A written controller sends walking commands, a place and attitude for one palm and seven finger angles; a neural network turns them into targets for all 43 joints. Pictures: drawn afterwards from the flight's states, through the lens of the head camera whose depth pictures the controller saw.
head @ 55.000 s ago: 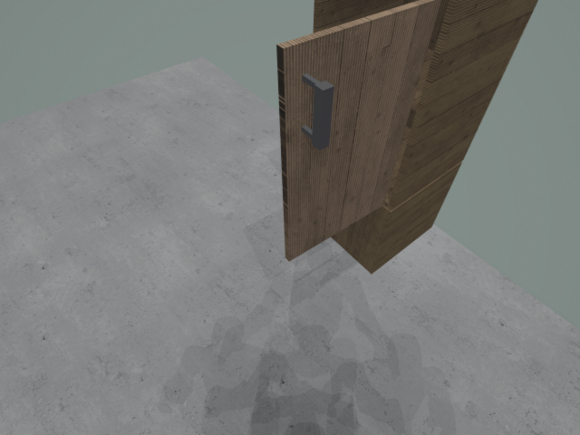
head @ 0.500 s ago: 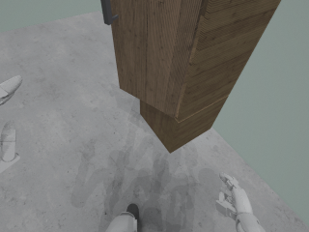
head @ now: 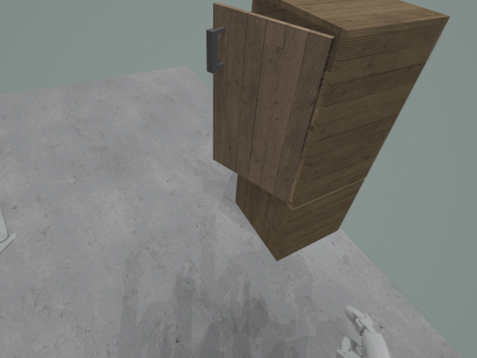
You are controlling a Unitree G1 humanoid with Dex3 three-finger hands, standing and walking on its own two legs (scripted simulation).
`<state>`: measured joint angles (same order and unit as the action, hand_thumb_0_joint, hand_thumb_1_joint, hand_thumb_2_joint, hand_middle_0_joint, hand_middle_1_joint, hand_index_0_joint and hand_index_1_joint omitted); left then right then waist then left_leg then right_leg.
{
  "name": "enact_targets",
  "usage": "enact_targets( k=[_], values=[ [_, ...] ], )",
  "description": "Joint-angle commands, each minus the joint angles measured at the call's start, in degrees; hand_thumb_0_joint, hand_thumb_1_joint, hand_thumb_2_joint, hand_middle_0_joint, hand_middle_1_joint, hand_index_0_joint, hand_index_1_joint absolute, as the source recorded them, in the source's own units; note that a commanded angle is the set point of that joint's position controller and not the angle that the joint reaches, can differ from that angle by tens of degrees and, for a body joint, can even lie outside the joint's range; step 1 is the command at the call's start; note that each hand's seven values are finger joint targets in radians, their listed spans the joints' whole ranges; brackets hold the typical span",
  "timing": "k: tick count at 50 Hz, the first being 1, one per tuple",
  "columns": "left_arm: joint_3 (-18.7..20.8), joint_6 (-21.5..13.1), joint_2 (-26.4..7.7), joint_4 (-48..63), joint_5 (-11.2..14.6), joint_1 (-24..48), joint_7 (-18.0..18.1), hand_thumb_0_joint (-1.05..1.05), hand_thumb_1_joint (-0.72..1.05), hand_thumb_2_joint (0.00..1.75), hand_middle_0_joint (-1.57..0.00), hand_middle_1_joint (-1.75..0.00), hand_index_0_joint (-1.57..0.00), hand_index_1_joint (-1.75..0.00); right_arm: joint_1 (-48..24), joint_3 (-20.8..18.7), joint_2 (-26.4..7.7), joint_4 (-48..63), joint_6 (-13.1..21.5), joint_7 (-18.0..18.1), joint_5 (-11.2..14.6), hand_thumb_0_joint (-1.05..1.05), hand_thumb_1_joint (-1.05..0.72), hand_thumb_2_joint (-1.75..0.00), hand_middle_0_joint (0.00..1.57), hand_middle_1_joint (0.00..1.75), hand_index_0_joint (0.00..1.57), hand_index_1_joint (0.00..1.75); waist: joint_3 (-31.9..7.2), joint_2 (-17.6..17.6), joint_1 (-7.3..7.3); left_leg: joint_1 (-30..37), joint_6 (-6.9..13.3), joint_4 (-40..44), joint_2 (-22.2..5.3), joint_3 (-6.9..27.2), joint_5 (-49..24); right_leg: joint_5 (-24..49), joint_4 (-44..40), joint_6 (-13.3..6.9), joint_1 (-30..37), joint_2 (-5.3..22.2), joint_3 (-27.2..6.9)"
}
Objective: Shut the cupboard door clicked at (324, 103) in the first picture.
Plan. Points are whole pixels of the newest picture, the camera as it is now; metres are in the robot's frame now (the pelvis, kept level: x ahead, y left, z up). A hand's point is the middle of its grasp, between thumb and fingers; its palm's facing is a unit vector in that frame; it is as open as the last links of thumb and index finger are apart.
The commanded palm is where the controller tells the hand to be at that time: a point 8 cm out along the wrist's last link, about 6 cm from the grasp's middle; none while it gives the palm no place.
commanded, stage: stop stepping back and stand still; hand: left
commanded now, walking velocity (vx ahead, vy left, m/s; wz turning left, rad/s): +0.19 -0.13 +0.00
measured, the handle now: (216, 49) +0.91 +0.13 +0.14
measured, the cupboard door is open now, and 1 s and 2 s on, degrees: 23 23 23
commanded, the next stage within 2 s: let the arm hang, fingers relaxed in 0.16 s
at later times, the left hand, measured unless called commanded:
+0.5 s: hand out of the picture +0.12 +0.20 -0.15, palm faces -0.01 -0.98 -0.22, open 7.4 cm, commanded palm none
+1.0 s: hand out of the picture +0.00 +0.21 -0.17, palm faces +0.07 -0.98 -0.19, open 7.4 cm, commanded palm none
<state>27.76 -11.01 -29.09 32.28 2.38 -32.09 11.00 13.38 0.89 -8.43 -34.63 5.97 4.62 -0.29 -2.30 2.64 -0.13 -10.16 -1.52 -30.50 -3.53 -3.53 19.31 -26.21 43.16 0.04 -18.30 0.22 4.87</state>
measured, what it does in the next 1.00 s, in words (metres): steps on the spot: left foot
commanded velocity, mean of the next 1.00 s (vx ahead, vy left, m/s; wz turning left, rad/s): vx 0.02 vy -0.01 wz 0.00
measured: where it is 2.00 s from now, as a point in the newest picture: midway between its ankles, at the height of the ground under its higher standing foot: outside the picture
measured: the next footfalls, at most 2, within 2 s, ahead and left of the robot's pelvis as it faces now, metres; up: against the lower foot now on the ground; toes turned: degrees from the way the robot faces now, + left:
left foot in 0.36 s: +0.07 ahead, +0.14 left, +0.00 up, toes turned +5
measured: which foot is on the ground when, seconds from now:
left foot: down 0.00-0.12, up 0.14-0.34, down 0.36-1.00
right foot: down 0.00-1.00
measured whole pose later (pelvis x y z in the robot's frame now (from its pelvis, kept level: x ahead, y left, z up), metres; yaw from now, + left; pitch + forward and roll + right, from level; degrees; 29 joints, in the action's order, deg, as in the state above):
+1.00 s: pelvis +0.02 +0.04 +0.01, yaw +2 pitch -2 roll +0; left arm 0.1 -0.2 -9.3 -64.5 -0.6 -18.0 1.5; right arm 16.4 0.9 -9.0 -63.2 -0.3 1.9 -1.1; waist 0.4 -0.2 -0.1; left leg -8.9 1.6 -23.0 0.0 -3.8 11.9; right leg -12.4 22.0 -0.4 -7.4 0.0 2.0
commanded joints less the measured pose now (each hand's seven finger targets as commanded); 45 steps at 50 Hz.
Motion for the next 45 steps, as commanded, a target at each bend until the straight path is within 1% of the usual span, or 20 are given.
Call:
enact_targets(
  k=[1,3,4,6,7,9,12,13,14,15,16,17,18,19,20,22,25,27,31,45],
  values=[
    [0.2,0.0,-1.4,-2.9,0.4,5.3,-0.5,0.00,0.90,0.90,-0.20,-0.30,-0.20,-0.30,-4.4,-3.2,-11.5,6.0,1.5,0.0,1.1,0.00,-0.90,-0.90,0.20,0.30,0.20,0.30,5.5,-12.2,0.97,-10.8,8.3,11.0,-10.8,8.1,-0.2,6.8,-6.9,0.8,2.9,-2.1,2.8],
    [-1.3,1.2,-1.5,-6.9,0.0,6.3,-1.0,0.00,0.90,0.90,-0.20,-0.30,-0.20,-0.30,-6.0,-2.7,-11.2,6.7,0.2,0.1,1.2,0.00,-0.90,-0.90,0.20,0.30,0.20,0.30,7.2,-7.5,0.20,-21.7,7.0,8.5,-8.9,6.4,15.8,6.2,-11.2,0.0,11.9,-1.8,0.5],
    [-2.2,1.7,-1.3,-7.4,-0.4,6.6,-1.1,0.00,0.90,0.90,-0.20,-0.30,-0.20,-0.30,-6.4,-2.7,-11.1,7.1,-0.3,0.2,1.4,0.00,-0.90,-0.90,0.20,0.30,0.20,0.30,7.8,-2.9,-0.29,-25.4,5.9,2.1,-5.5,4.4,20.4,0.1,-14.9,-1.7,12.7,0.2,-5.5],
    [-2.6,2.2,-3.0,-4.9,-0.9,8.6,-1.0,0.00,0.90,0.90,-0.20,-0.30,-0.20,-0.30,-7.7,-2.7,-10.2,8.5,-1.3,-0.2,0.9,0.00,-0.90,-0.90,0.20,0.30,0.20,0.30,8.3,12.5,-0.81,-27.1,3.1,-22.7,3.2,0.1,14.5,-21.2,-34.3,-10.0,4.6,16.0,-34.4],
    [-2.4,0.9,-3.8,-1.7,-1.0,11.6,-0.9,0.00,0.90,0.90,-0.20,-0.30,-0.20,-0.30,-8.0,-3.2,-10.4,8.2,-1.3,-0.7,0.5,0.00,-0.90,-0.90,0.20,0.30,0.20,0.30,7.2,13.1,-1.05,-25.8,2.3,-33.4,3.2,2.6,12.1,-23.3,-38.5,-10.9,2.2,19.3,-39.4],
    [-1.2,-1.4,-5.1,4.6,-1.5,13.7,-1.0,0.00,0.90,0.90,-0.20,-0.30,-0.20,-0.30,-7.5,-3.2,-10.7,7.7,-0.6,-1.0,0.0,0.00,-0.90,-0.90,0.20,0.30,0.20,0.30,5.2,8.8,0.26,-23.8,1.8,-35.7,1.5,5.3,6.3,-12.3,-35.0,-11.0,1.3,18.0,-32.4],
    [3.0,-4.0,-9.5,16.7,-1.8,15.6,0.2,0.00,0.90,0.90,-0.20,-0.30,-0.20,-0.30,-8.5,-1.8,-9.0,7.7,-0.2,-0.3,-0.6,0.00,-0.90,-0.90,0.20,0.30,0.20,0.30,-0.9,-0.1,-0.32,-12.8,2.3,-20.1,-0.2,3.8,4.2,3.9,-29.2,-11.0,1.2,15.5,-17.8],
    [-20.9,7.1,10.9,-36.6,-6.2,12.9,-7.0,0.00,0.90,0.90,-0.20,-0.30,-0.20,-0.30,-3.1,-4.3,-11.8,-5.8,0.9,-6.2,-1.2,0.00,-0.90,-0.90,0.20,0.30,0.20,0.30,3.8,-3.1,3.51,-17.0,1.7,-16.8,-3.2,2.4,10.1,27.9,-17.0,-9.6,-0.7,17.6,-4.9],
    [-20.7,10.6,11.0,-38.8,-4.7,8.2,-9.1,0.00,0.90,0.90,-0.20,-0.30,-0.20,-0.30,2.1,-2.5,-7.1,-4.0,-3.9,-6.2,-0.3,0.00,-0.90,-0.90,0.20,0.30,0.20,0.30,0.1,-6.4,2.87,-4.8,0.1,-12.5,3.1,0.3,3.1,20.4,-16.8,-7.7,-6.1,11.5,-6.5],
    [-21.8,11.8,11.3,-37.9,-4.3,8.2,-9.5,0.00,0.90,0.90,-0.20,-0.30,-0.20,-0.30,3.9,-2.2,-7.3,-2.9,-4.8,-6.2,-0.2,0.00,-0.90,-0.90,0.20,0.30,0.20,0.30,1.6,-7.8,4.04,-0.8,0.1,-4.8,2.9,1.1,-3.4,10.1,-15.1,-4.9,-9.2,9.7,-4.7],
    [-22.8,11.9,12.1,-39.2,-3.5,8.5,-9.9,0.00,0.90,0.90,-0.20,-0.30,-0.20,-0.30,3.5,-2.0,-8.3,-1.4,-4.9,-6.3,-0.6,0.00,-0.90,-0.90,0.20,0.30,0.20,0.30,1.1,-10.8,3.38,0.1,1.2,-1.7,0.8,4.8,-7.6,3.0,-11.0,-2.6,-12.1,7.7,-2.4],
    [-23.8,11.9,13.2,-41.7,-3.6,8.5,-10.2,0.00,0.90,0.90,-0.20,-0.30,-0.20,-0.30,2.9,-2.9,-12.5,-0.6,-4.4,-6.2,-1.6,0.00,-0.90,-0.90,0.20,0.30,0.20,0.30,0.7,-16.1,2.51,-3.6,5.9,4.5,-8.4,18.3,-8.3,-2.2,-1.6,0.4,-13.8,2.9,-0.6],
    [-23.6,11.6,12.6,-44.4,-3.7,10.6,-10.1,0.00,0.90,0.90,-0.20,-0.30,-0.20,-0.30,2.8,-4.3,-16.6,-0.4,-4.2,-5.5,-2.5,0.00,-0.90,-0.90,0.20,0.30,0.20,0.30,0.9,-14.3,2.72,-8.5,11.8,9.3,-15.9,29.5,-9.1,-6.0,7.1,0.9,-11.2,0.3,-2.3],
    [-23.3,11.2,11.2,-46.4,-3.6,12.4,-10.3,0.00,0.90,0.90,-0.20,-0.30,-0.20,-0.30,0.9,-4.4,-17.3,0.4,-4.2,-4.7,-2.9,0.00,-0.90,-0.90,0.20,0.30,0.20,0.30,0.4,-4.5,1.78,-13.3,14.0,9.9,-17.0,29.3,-9.4,-5.3,7.9,0.3,-5.2,2.0,-6.6],
    [-23.9,11.0,11.2,-48.7,-3.9,13.6,-10.6,0.00,0.90,0.90,-0.20,-0.30,-0.20,-0.30,-1.7,-3.8,-16.9,1.2,-4.0,-4.2,-3.0,0.00,-0.90,-0.90,0.20,0.30,0.20,0.30,-0.5,1.9,-0.18,-16.1,12.4,7.8,-14.4,25.0,-13.0,-1.9,2.9,0.3,0.8,2.3,-6.7],
    [-23.6,11.0,9.4,-56.6,-3.8,14.3,-10.5,0.00,0.90,0.90,-0.20,-0.30,-0.20,-0.30,-3.6,-2.6,-15.3,-1.8,-3.9,-3.9,-2.2,0.00,-0.90,-0.90,0.20,0.30,0.20,0.30,-2.8,-3.7,-1.42,-15.9,7.7,3.5,-7.1,15.9,-22.1,12.0,-8.6,0.4,9.6,1.9,-6.1],
    [-24.4,9.8,6.4,-67.7,-3.5,13.6,-10.0,0.00,0.90,0.90,-0.20,-0.30,-0.20,-0.30,-0.7,-1.8,-10.8,-6.4,-5.0,-4.0,-1.0,0.00,-0.90,-0.90,0.20,0.30,0.20,0.30,-3.5,4.4,0.23,-8.9,1.3,-4.4,2.2,4.4,-8.3,25.7,-19.8,-5.6,7.4,12.1,-18.0],
    [-25.2,9.4,8.1,-72.9,-3.1,16.5,-9.9,0.00,0.90,0.90,-0.20,-0.30,-0.20,-0.30,1.9,-1.5,-8.3,-10.6,-5.8,-3.9,-1.1,0.00,-0.90,-0.90,0.20,0.30,0.20,0.30,-1.6,0.9,1.91,-3.4,1.0,-3.3,1.9,4.3,-6.3,26.0,-22.7,-7.6,3.5,12.7,-17.7],
    [-25.4,9.7,11.8,-79.5,-3.0,15.5,-9.3,0.00,0.90,0.90,-0.20,-0.30,-0.20,-0.30,3.6,-1.6,-7.2,-15.8,-5.8,-3.5,-1.1,0.00,-0.90,-0.90,0.20,0.30,0.20,0.30,-1.1,-8.7,1.35,-0.9,2.3,3.8,-1.3,6.0,-14.5,21.4,-22.2,-3.2,6.1,6.5,-10.4],
    [-26.4,10.0,14.0,-93.8,-2.9,12.1,-9.0,0.00,0.90,0.90,-0.20,-0.30,-0.20,-0.30,5.6,-1.4,-6.9,-25.7,-5.5,-2.6,-0.5,0.00,-0.90,-0.90,0.20,0.30,0.20,0.30,5.7,-1.8,0.51,0.2,3.2,11.7,-2.8,6.5,-13.4,18.3,-25.8,-2.4,7.9,4.9,-8.7]
  ],
)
